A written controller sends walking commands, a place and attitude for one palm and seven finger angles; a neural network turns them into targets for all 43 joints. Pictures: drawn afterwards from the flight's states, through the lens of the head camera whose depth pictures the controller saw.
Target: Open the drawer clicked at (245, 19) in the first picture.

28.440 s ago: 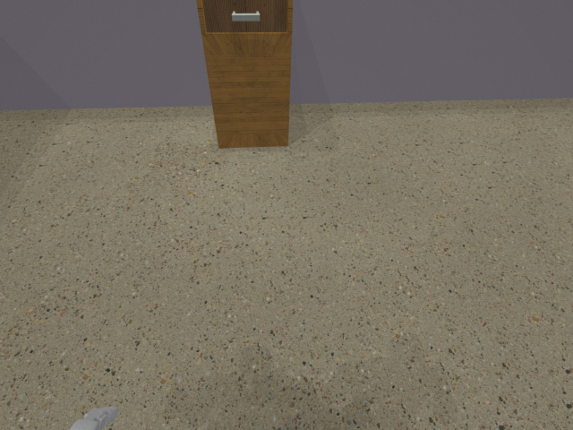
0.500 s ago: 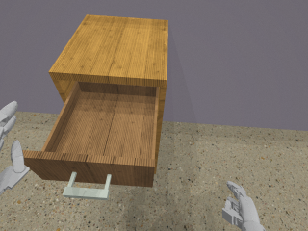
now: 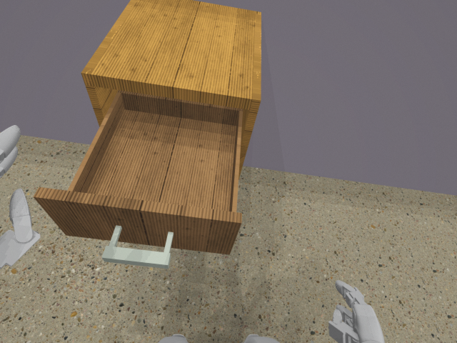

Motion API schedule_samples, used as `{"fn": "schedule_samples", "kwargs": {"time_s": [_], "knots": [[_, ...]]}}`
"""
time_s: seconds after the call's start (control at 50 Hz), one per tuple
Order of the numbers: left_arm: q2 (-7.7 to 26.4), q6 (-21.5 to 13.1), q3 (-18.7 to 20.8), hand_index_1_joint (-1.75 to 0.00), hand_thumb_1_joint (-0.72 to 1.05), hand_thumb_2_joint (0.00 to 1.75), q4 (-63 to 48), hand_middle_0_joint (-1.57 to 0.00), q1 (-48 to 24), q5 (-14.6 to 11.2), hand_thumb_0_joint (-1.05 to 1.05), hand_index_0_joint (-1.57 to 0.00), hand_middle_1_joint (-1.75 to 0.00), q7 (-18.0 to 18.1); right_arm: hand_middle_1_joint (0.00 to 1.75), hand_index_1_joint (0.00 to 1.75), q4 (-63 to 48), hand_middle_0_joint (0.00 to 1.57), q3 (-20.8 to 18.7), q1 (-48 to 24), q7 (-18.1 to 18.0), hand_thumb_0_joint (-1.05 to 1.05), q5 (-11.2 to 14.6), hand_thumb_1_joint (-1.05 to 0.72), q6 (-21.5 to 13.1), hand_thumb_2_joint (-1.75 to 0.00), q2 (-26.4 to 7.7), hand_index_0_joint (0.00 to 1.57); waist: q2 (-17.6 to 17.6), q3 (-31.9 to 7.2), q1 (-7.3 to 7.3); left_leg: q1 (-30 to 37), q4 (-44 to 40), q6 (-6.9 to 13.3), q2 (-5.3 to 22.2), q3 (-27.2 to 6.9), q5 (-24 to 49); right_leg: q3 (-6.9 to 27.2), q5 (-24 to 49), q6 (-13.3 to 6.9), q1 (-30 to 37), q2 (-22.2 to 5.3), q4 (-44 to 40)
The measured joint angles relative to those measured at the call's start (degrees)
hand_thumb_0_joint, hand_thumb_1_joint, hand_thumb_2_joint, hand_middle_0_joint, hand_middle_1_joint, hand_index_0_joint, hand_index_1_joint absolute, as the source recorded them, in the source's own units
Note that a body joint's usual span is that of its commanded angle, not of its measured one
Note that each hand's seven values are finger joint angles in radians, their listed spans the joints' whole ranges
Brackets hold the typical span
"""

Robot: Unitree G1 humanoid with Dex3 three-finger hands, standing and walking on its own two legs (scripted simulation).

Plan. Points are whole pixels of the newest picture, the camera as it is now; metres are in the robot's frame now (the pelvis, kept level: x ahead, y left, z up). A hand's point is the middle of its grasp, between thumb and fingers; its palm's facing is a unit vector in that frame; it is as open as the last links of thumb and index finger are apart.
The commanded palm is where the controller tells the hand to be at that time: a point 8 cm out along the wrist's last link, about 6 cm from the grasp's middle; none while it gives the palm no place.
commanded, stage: step back with the hand held close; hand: left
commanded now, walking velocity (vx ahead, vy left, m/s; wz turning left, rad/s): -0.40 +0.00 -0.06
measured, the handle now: (140, 245) +0.29 +0.17 -0.05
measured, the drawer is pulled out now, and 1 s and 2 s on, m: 0.29 0.29 0.29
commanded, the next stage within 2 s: stop stepping back and stand still in 0.26 s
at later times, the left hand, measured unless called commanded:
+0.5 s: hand out of the picture +0.04 +0.18 +0.18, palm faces +0.24 -0.82 -0.53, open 7.4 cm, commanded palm +0.00 +0.22 +0.19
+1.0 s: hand out of the picture -0.04 +0.20 +0.18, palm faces +0.41 -0.78 -0.47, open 7.4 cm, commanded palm -0.09 +0.24 +0.19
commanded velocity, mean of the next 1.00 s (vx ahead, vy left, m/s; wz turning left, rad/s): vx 0.01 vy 0.04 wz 0.01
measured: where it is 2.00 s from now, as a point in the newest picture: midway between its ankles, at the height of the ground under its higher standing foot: outside the picture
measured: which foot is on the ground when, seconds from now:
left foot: down 0.00-0.38, up 0.40-0.70, down 0.72-1.00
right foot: up 0.00-0.32, down 0.34-1.00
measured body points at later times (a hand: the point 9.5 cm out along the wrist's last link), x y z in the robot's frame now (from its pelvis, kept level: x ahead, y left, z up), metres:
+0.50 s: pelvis -0.14 -0.05 +0.01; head -0.12 -0.04 +0.46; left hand +0.02 +0.22 +0.21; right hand +0.01 -0.30 -0.08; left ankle -0.10 +0.07 -0.65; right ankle -0.19 -0.13 -0.73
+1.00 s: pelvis -0.22 -0.04 +0.00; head -0.22 -0.05 +0.45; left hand -0.07 +0.24 +0.21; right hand -0.05 -0.26 -0.09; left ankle -0.25 +0.08 -0.69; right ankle -0.18 -0.12 -0.73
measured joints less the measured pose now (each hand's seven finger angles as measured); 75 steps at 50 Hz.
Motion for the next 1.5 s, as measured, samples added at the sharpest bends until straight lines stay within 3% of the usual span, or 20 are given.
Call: {"fn": "schedule_samples", "kwargs": {"time_s": [0.08, 0.22, 0.36, 0.4, 0.44, 0.48, 0.52, 0.58, 0.7, 0.74, 0.84, 0.9, 1.02, 1.08, 1.16, 1.22, 1.28, 1.4, 1.46, 1.5], "knots": [[0.01, 0.73, 0.57, -0.3, 0.89, 0.9, -2.93, -0.21, 1.84, -0.74, 0.01, -0.21, -0.3, -0.09, 0.3, 0.3, 0.13, 0.2, 0.79, -1.17, 0.92, 0.01, -0.26, -0.9, -2.31, -0.9, 1.85, 0.2, 1.09, -0.06, 1.29, -0.23, -3.9, -0.2, 2.5, 0.88, 2.92, 0.42, -2.49, 1.11, 1.38, -0.26, 5.77], [0.24, 0.02, -0.72, -0.3, 0.89, 0.9, -5.63, -0.21, 0.53, -1.56, 0.01, -0.21, -0.3, -1.87, 0.3, 0.3, 0.8, 0.2, 2.77, -4.03, 1.71, 0.01, -0.62, -0.9, -4.25, -0.9, 3.64, 0.2, 1.45, 0.19, 1.59, -1.63, -8.72, -1.35, 4.79, 2.05, 8.64, -0.49, -3.34, 2.12, 7.79, -1.11, -1.48], [2.43, -0.31, 2.25, -0.3, 0.89, 0.9, -3.27, -0.21, 1.35, -3.41, 0.01, -0.21, -0.3, -3.47, 0.3, 0.3, -1.2, 0.2, 2.95, -5.78, 1.57, 0.01, -0.39, -0.9, -3.45, -0.9, 1.33, 0.2, 3.74, 1.83, 0.87, -6.74, -7.59, -3.25, 5.56, 1.51, 13.37, -2.75, 3.1, -0.6, 14.12, 0.16, -17.41], [2.15, -0.55, 1.14, -0.3, 0.89, 0.9, -2.91, -0.21, 2.14, -3.24, 0.01, -0.21, -0.3, -4.37, 0.3, 0.3, -0.71, 0.2, 1.97, -5.12, 1.47, 0.01, 0.26, -0.9, -2.45, -0.9, -0.38, 0.2, 6.99, 3.51, 0.18, -8.11, -3.34, -3.34, 6.23, -1.37, 5.24, -5.2, 4.51, -1.85, 15.63, 1.93, -18.69], [2.14, -1.11, 0.46, -0.3, 0.89, 0.9, -2.97, -0.22, 4.82, -2.75, 0.01, -0.21, -0.3, -4.35, 0.3, 0.3, 0.56, 0.2, 1.01, -2.56, 1.39, 0.01, 1.65, -0.9, -1.1, -0.9, -0.81, 0.2, 5.33, 2.34, 0.99, -11.13, 12.14, -4.18, 2.82, -2.84, -5.61, -5.12, 4.81, -2.22, 15.64, 0.33, -18.44], [0.24, -0.86, 0.36, -0.31, 0.89, 0.9, -2.28, -0.22, 7.91, -2.18, 0.01, -0.22, -0.3, -3.6, 0.3, 0.3, 1.79, 0.2, 0.38, 0.25, 0.84, 0.01, 2.19, -0.9, 0.36, -0.9, -0.93, 0.2, 2.68, -0.34, 1.59, -12.17, 26.7, -4.72, -0.13, -1.87, -8.7, -3.96, 5.2, -2.3, 15.25, -1.83, -18.59], [-2.1, -0.43, 0.19, -0.31, 0.89, 0.9, 0.73, -0.22, 9.16, -1.32, 0.01, -0.22, -0.3, -2.24, 0.3, 0.3, 2.16, 0.2, -0.09, 2.54, -0.37, 0.01, 2.06, -0.9, 1.67, -0.9, -1.23, 0.2, 1.42, -2.84, 1.38, -9.61, 31.43, -4.79, -0.64, -0.04, -9.06, -3.3, 6.15, -2.31, 15.32, -3.19, -19.76], [-4.71, 0.35, -1.37, -0.31, 0.89, 0.9, 7.34, -0.22, 6.2, -0.31, 0.01, -0.22, -0.3, -0.17, 0.3, 0.3, 2.44, 0.2, -0.72, 4.71, -1.82, 0.01, 1.59, -0.9, 1.46, -0.9, -2.7, 0.2, 1.77, -4.71, 0.69, -2.14, 24.79, -3.87, 0.38, 1.66, -9.86, -3.93, 7.53, -2.07, 15.41, -4.33, -21.14], [-7.74, 1.64, -5.82, -0.3, 0.89, 0.9, 7.91, -0.21, 0.15, 0.56, 0.01, -0.21, -0.3, 1.58, 0.3, 0.3, 2.4, 0.2, -1.49, 4.77, -1.54, 0.01, 1.11, -0.9, -0.98, -0.9, -5.09, 0.2, 2.2, -2.73, -0.03, 14.51, -4.98, -0.76, 2.38, 2.68, -6.0, -6.65, 8.48, -1.33, 13.39, -5.35, -19.36], [-6.49, 0.82, -5.72, -0.3, 0.89, 0.9, 4.4, -0.21, 0.32, 0.41, 0.01, -0.21, -0.3, 1.6, 0.3, 0.3, 1.26, 0.2, -1.75, 3.58, -1.29, 0.01, 0.97, -0.9, -1.76, -0.9, -4.57, 0.2, 1.46, -0.75, -0.27, 17.11, -10.16, -2.54, 2.36, 2.71, -2.95, -6.66, 7.56, -0.95, 11.52, -5.9, -15.62], [-0.9, -0.08, -1.67, -0.3, 0.89, 0.9, -0.05, -0.21, 3.57, 0.58, 0.01, -0.21, -0.3, 1.21, 0.3, 0.3, -1.06, 0.2, -0.1, 2.46, 0.1, 0.01, 1.15, -0.9, -3.21, -0.9, -0.45, 0.2, 0.67, 0.01, 0.01, 16.3, -7.0, -4.82, 2.53, 3.94, -4.76, -5.42, 0.79, 0.04, 9.06, -4.83, -10.36], [0.47, -0.83, -0.24, -0.3, 0.89, 0.9, 1.09, -0.21, 2.81, 0.19, 0.01, -0.21, -0.3, 0.73, 0.3, 0.3, -0.92, 0.2, 1.29, 2.4, 0.67, 0.01, 1.6, -0.9, -3.09, -0.9, 0.34, 0.2, 3.61, 0.24, -0.16, 14.42, -2.34, -4.73, 4.03, 2.39, -6.52, -7.1, 10.37, -1.45, 11.34, -3.16, -15.57], [-5.01, -0.47, -2.4, -0.3, 0.89, 0.9, 7.88, -0.21, 0.81, -0.06, 0.01, -0.21, -0.3, -0.15, 0.3, 0.3, 2.31, 0.2, 1.23, 2.06, 1.32, 0.01, 2.01, -0.9, 0.65, -0.9, 0.06, 0.2, 4.97, -1.24, 1.63, 4.32, 19.02, -1.83, 1.64, 1.08, -11.63, -6.97, 11.68, -3.67, 10.76, -2.54, -17.48], [-7.1, 1.28, -4.36, -0.3, 0.89, 0.9, 9.9, -0.21, 1.28, 0.41, 0.01, -0.21, -0.3, 0.22, 0.3, 0.3, 2.68, 0.2, 1.51, 3.09, 0.85, 0.01, 1.43, -0.9, 1.04, -0.9, -0.16, 0.2, 2.91, -1.72, 1.32, 4.51, 13.95, -1.32, 1.73, 3.25, -9.96, -6.71, 13.19, -3.44, 11.05, -3.22, -19.63], [-7.31, 2.36, -7.16, -0.3, 0.89, 0.9, 5.78, -0.21, 1.69, 0.91, 0.01, -0.21, -0.3, 1.28, 0.3, 0.3, 1.35, 0.2, 1.2, 4.53, -0.59, 0.01, 0.31, -0.9, -0.91, -0.9, -1.53, 0.2, 1.56, -0.48, 0.92, 10.11, -3.31, -0.92, 2.51, 3.4, -5.58, -7.47, 10.65, -2.81, 9.71, -2.96, -17.09], [-4.81, 2.11, -6.68, -0.3, 0.89, 0.9, 2.05, -0.21, 1.16, 1.39, 0.02, -0.21, -0.3, 1.77, 0.3, 0.3, 0.94, 0.2, 0.54, 4.57, -0.97, 0.01, -0.01, -0.9, -2.7, -0.9, -1.08, 0.2, 0.14, 1.28, 1.09, 10.62, -4.11, -1.84, 2.06, 3.98, -1.08, -4.46, 1.7, -1.11, 5.87, -2.47, -4.81], [-1.43, 1.12, -3.56, -0.3, 0.89, 0.9, -0.76, -0.21, 1.5, 1.11, 0.02, -0.21, -0.3, 1.98, 0.3, 0.3, 0.99, 0.2, 0.73, 5.05, -0.34, 0.01, 0.55, -0.9, -4.44, -0.9, 0.03, 0.2, 0.29, 1.04, 0.39, 11.43, -6.64, -2.24, 2.12, 3.39, -0.19, -3.84, 1.37, 0.09, 4.33, -2.39, 1.13], [0.31, -0.32, 0.87, -0.3, 0.89, 0.9, 1.09, -0.21, 3.04, -0.25, 0.01, -0.21, -0.3, 1.89, 0.3, 0.3, 0.62, 0.2, 2.16, 3.57, 0.61, 0.01, 1.21, -0.9, -3.93, -0.9, 1.23, 0.2, 2.49, 0.65, 0.23, 10.67, -5.48, -3.27, 3.07, 4.27, -1.18, -4.99, 7.73, 0.79, 12.14, -3.27, -18.31], [-1.93, 0.06, -4.67, -0.3, 0.9, 0.9, 12.97, -0.21, -2.37, 2.53, 0.0, -0.21, -0.3, -1.42, 0.3, 0.3, 3.41, 0.2, 1.09, 1.67, 2.32, 0.01, 1.18, -0.9, -3.79, -0.9, -0.13, 0.2, 6.06, 0.46, 0.41, 7.75, -1.09, -3.64, 3.94, 3.84, -2.38, -6.0, 11.75, -1.61, 11.06, -2.69, -17.99], [-4.95, 4.66, -10.9, -0.3, 0.9, 0.9, 28.0, -0.2, -8.53, 3.72, 0.0, -0.2, -0.3, -4.33, 0.3, 0.3, 6.44, 0.2, 0.26, 0.95, 3.29, 0.0, 0.87, -0.9, -2.09, -0.9, -1.82, 0.2, 8.53, -1.09, 0.38, 6.33, 0.92, -3.7, 3.65, 3.3, -3.77, -6.84, 9.1, -2.04, 9.27, -3.25, -14.41]]}}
